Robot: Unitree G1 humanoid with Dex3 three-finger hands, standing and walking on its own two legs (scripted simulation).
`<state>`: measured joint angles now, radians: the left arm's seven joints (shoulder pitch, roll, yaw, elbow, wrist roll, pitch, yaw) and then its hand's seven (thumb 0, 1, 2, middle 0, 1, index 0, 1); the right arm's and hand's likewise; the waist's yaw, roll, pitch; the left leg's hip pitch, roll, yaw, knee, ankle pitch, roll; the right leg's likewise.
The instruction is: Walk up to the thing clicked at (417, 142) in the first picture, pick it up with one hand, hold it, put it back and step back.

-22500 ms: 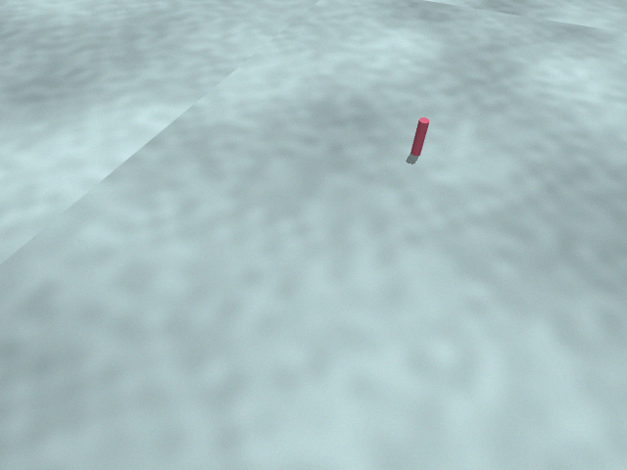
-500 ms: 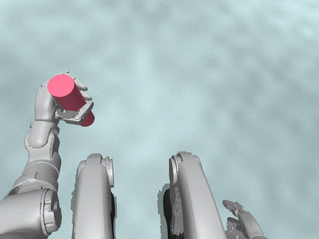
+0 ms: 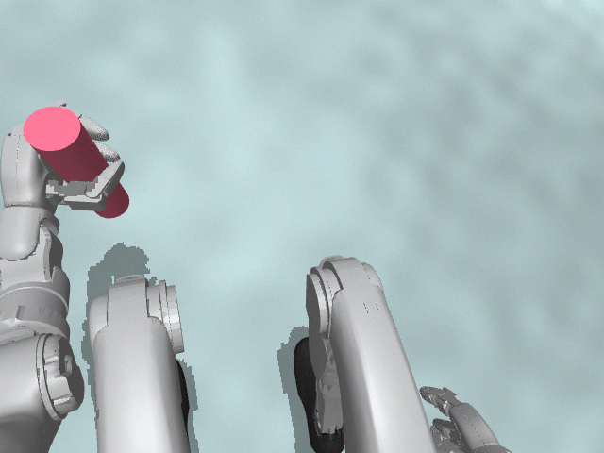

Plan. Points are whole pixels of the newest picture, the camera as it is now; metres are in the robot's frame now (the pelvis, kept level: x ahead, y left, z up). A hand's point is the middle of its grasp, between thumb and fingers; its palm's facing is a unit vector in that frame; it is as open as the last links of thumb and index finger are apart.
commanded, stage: crouch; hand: left
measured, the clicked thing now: (87, 172) +0.46 +0.22 -0.08
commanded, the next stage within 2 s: lower in 0.30 s
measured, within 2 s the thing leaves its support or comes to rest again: rests again in 2.00 s
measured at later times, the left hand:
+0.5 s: hand (97, 182) +0.46 +0.22 -0.11, palm faces +0.03 -1.00 -0.03, open 7.0 cm
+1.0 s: hand (110, 192) +0.47 +0.22 -0.18, palm faces +0.05 -1.00 -0.02, open 7.0 cm
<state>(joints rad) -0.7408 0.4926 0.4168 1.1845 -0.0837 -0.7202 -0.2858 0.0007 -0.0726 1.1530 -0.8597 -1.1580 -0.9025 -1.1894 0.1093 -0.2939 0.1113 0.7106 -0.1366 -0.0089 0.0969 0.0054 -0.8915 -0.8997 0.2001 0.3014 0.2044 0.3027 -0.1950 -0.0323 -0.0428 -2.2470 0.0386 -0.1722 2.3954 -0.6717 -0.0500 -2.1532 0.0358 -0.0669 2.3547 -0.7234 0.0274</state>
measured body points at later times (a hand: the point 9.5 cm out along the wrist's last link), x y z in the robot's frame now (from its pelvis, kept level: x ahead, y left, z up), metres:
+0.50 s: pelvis +0.00 +0.00 -0.03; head +0.23 +0.09 +0.35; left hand +0.46 +0.27 -0.11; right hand +0.12 -0.27 -0.12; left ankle +0.09 +0.14 -0.30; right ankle +0.09 -0.12 -0.30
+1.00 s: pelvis +0.00 +0.01 -0.04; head +0.25 +0.14 +0.31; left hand +0.46 +0.27 -0.18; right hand +0.12 -0.26 -0.10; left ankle +0.09 +0.14 -0.30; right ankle +0.09 -0.12 -0.30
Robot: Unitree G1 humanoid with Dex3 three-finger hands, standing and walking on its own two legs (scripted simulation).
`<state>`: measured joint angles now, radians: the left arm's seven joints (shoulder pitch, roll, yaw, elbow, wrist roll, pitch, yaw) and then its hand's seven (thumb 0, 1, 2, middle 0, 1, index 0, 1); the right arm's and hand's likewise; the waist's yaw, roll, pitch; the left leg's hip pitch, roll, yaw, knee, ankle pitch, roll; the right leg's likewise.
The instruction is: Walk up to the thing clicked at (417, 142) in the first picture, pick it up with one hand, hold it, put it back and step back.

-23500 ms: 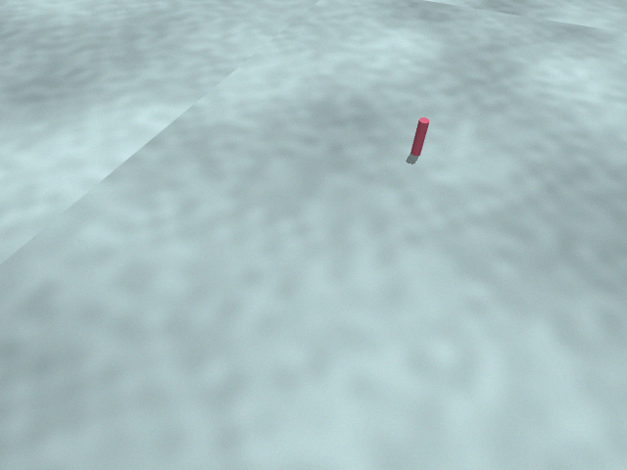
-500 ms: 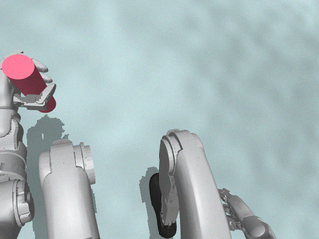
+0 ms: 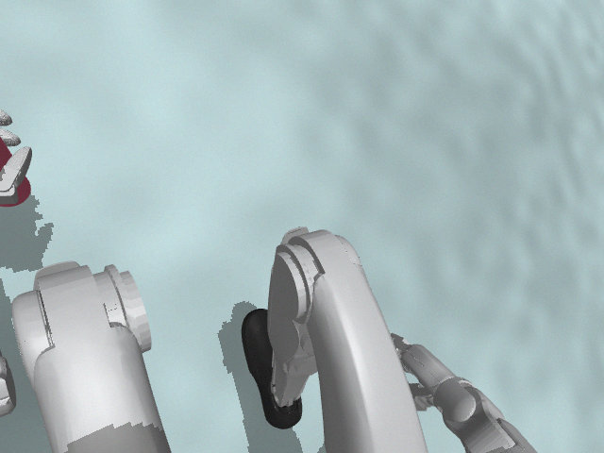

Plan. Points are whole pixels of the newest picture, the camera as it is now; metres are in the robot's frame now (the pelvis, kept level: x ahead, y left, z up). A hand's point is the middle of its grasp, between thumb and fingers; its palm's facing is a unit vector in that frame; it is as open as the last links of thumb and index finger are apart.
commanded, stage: lower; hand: left
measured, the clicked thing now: out of the picture +0.45 +0.27 -0.17
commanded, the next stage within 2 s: loosen in 0.50 s
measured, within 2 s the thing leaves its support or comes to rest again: rests again in 1.00 s
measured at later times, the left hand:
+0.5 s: hand (2, 158) +0.45 +0.25 -0.18, palm faces +0.16 -0.99 -0.02, open 6.9 cm
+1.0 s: hand out of the picture +0.46 +0.26 -0.17, palm faces +0.17 -0.99 -0.01, open 10.5 cm
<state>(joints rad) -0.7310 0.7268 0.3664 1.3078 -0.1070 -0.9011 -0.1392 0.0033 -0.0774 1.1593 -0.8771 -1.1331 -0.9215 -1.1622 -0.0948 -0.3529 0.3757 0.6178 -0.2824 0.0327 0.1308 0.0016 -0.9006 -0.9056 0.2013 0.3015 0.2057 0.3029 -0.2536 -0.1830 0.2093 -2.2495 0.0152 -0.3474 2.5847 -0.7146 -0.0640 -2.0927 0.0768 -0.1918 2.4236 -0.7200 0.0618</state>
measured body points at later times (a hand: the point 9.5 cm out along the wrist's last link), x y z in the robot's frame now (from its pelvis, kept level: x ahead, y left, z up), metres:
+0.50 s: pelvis -0.01 +0.01 +0.00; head +0.24 +0.18 +0.32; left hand +0.44 +0.31 -0.17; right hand +0.15 -0.24 -0.05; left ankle +0.07 +0.14 -0.26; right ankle +0.11 -0.12 -0.26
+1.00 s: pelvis -0.01 +0.01 +0.00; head +0.24 +0.19 +0.33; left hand +0.45 +0.31 -0.17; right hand +0.14 -0.24 -0.04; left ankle +0.07 +0.14 -0.26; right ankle +0.11 -0.12 -0.26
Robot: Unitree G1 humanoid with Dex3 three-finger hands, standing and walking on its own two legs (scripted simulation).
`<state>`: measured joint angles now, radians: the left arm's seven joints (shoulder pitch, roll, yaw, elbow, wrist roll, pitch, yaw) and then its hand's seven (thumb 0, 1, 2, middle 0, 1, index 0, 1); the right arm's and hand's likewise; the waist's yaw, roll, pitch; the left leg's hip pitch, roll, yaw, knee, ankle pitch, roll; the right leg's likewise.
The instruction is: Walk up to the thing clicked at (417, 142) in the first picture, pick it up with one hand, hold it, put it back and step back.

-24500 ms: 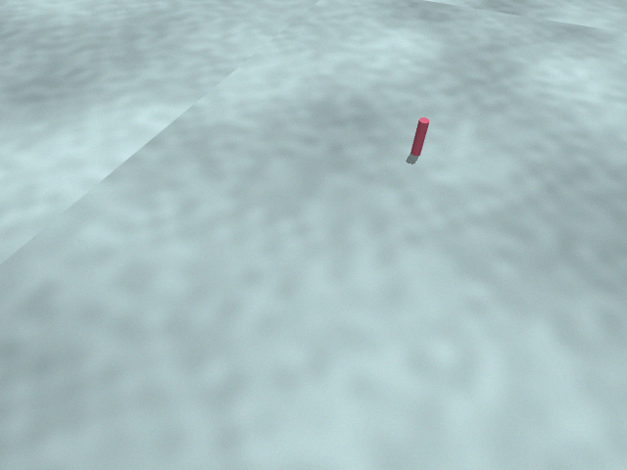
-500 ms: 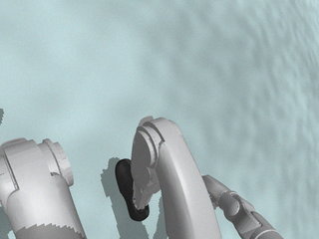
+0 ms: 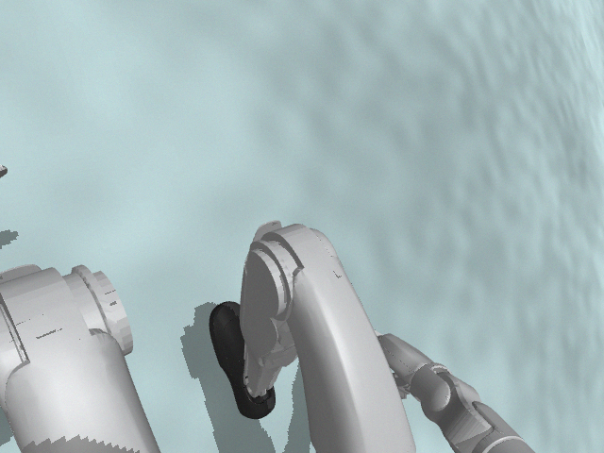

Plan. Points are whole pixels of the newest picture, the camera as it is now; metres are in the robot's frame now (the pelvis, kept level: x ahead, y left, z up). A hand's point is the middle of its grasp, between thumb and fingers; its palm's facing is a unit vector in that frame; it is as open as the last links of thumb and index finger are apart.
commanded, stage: open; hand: left
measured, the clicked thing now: out of the picture +0.45 +0.27 -0.20
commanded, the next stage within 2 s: withdraw in 0.16 s
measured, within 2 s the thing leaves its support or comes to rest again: neither
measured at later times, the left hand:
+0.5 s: hand out of the picture +0.46 +0.29 -0.15, palm faces +0.27 -0.96 +0.01, open 16.8 cm
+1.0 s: hand out of the picture +0.45 +0.41 -0.03, palm faces +0.39 -0.87 -0.30, open 17.3 cm
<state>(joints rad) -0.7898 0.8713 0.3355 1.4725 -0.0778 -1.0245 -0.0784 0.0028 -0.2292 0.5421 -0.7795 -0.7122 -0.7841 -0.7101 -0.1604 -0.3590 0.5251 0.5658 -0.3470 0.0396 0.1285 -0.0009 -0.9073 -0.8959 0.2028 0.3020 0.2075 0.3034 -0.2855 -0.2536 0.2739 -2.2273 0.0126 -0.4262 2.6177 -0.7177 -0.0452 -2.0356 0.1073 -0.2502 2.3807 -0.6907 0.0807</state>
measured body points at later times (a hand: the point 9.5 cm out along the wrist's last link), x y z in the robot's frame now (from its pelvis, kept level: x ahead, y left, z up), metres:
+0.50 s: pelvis +0.00 +0.00 +0.00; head +0.24 +0.19 +0.33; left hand +0.44 +0.34 -0.15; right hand +0.16 -0.24 -0.04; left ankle +0.07 +0.13 -0.27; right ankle +0.13 -0.13 -0.26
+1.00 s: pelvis +0.00 -0.01 +0.04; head +0.21 +0.12 +0.41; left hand +0.42 +0.45 -0.01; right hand +0.14 -0.25 -0.05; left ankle +0.07 +0.13 -0.27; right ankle +0.13 -0.13 -0.26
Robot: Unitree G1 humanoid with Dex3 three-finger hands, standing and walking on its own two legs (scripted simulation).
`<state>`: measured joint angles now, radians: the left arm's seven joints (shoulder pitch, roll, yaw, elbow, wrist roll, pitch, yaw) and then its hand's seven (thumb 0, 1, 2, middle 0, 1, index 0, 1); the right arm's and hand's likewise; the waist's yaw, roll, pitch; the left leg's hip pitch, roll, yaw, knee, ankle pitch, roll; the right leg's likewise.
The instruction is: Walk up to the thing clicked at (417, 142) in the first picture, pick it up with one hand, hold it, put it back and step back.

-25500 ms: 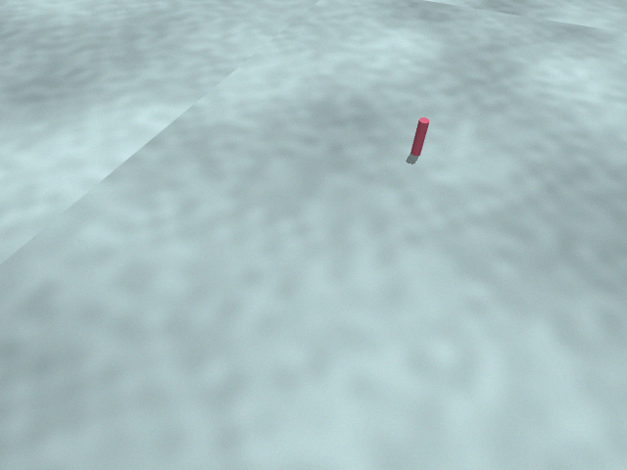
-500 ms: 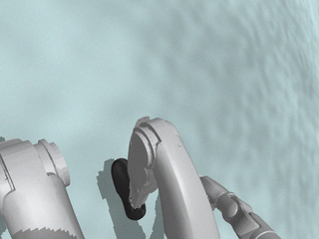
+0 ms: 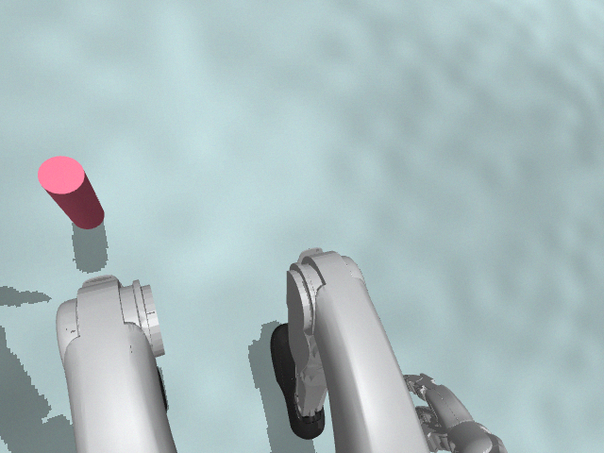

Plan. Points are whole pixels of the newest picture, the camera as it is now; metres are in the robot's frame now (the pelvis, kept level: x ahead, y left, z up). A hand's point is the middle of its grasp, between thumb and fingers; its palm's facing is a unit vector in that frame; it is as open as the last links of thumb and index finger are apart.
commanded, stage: home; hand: left
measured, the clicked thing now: (76, 198) +0.46 +0.24 -0.24
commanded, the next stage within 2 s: none
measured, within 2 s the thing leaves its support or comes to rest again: neither
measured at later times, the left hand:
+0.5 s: hand out of the picture +0.31 +0.33 +0.10, palm faces +0.28 -0.85 -0.45, open 17.1 cm
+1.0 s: hand out of the picture +0.23 +0.24 +0.28, palm faces +0.30 -0.89 -0.33, open 17.2 cm
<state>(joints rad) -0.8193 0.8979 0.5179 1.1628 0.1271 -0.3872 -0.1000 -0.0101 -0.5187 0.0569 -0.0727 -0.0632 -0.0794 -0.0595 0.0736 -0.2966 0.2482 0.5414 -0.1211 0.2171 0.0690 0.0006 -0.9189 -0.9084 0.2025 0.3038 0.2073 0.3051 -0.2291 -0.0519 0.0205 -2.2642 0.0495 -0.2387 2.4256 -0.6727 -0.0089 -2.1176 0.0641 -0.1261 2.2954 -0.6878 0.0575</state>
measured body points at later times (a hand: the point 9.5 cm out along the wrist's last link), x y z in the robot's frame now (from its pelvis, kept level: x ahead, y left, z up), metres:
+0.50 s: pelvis +0.03 -0.01 +0.19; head +0.20 +0.05 +0.61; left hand +0.30 +0.37 +0.13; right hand +0.24 -0.23 +0.08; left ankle +0.08 +0.13 -0.30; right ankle +0.11 -0.13 -0.30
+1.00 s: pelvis +0.08 +0.01 +0.36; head +0.13 +0.02 +0.81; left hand +0.21 +0.29 +0.31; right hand +0.27 -0.20 +0.27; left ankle +0.08 +0.13 -0.30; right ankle +0.11 -0.13 -0.30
